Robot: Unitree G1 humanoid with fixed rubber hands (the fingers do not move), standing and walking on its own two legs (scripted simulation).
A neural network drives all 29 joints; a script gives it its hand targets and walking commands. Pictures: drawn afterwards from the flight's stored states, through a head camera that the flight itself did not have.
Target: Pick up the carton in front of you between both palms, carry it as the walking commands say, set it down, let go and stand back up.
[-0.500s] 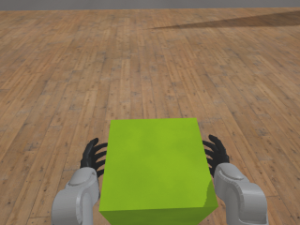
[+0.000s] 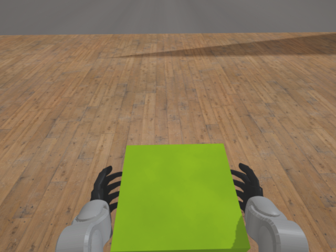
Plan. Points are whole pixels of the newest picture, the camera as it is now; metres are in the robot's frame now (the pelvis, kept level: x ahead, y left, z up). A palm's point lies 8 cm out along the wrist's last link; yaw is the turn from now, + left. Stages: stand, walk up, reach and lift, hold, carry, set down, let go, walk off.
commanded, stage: carry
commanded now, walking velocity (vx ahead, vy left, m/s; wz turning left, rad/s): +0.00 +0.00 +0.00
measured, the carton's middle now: (176, 213) +0.24 +0.00 +0.03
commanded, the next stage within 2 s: hold in 2.00 s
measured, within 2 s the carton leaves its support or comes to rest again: neither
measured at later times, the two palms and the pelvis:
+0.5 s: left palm (121, 126) +0.46 +0.15 +0.11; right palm (223, 127) +0.46 -0.15 +0.10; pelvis +0.23 +0.01 +0.00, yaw +0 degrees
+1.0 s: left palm (120, 125) +0.49 +0.16 +0.09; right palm (218, 124) +0.49 -0.14 +0.09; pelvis +0.26 +0.01 +0.00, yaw +1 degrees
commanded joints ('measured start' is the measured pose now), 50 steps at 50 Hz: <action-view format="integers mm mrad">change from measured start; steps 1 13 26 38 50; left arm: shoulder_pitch -368 -342 -329 -361 -360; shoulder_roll -516 -770 -601 -665 -644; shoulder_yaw -490 -560 -481 -528 -517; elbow -95 -114 -58 -113 -106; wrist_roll -155 -147 -156 -178 -159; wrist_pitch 0 -49 6 -19 -12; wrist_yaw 9 -39 -24 -36 -27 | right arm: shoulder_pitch -351 -367 -368 -361 -374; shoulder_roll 528 741 602 660 633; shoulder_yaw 488 565 537 543 549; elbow -44 -101 -54 -78 -88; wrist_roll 155 212 159 165 174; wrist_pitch -1 -54 19 -19 -11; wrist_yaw -7 78 19 28 34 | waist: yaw -22 -23 -22 -21 -22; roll -89 162 -82 6 23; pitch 26 -182 -130 -181 -105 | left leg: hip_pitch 255 470 326 397 366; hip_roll -87 173 55 60 77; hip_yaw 99 -59 -54 -61 -67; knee -54 -224 -22 -9 -38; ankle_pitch -73 468 77 337 224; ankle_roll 21 112 -39 -40 -23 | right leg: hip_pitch -151 -451 -191 -203 -251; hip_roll -165 -19 -171 -131 -133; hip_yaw -11 85 144 92 86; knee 190 389 227 311 284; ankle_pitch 545 62 903 830 598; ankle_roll -80 0 -66 -51 -43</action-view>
